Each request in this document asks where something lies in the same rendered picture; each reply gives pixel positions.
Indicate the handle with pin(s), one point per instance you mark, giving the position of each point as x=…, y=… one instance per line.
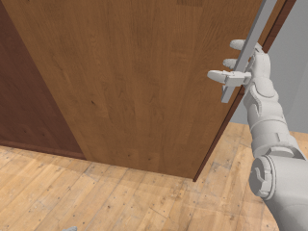
x=255, y=32

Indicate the wardrobe door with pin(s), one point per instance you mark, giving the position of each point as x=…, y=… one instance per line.
x=130, y=76
x=28, y=112

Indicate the right robot forearm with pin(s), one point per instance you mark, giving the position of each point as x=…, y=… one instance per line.
x=267, y=124

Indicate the right robot hand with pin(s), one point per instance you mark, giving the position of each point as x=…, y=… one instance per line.
x=258, y=66

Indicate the robot right upper arm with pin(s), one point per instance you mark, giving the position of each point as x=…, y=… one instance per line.
x=282, y=183

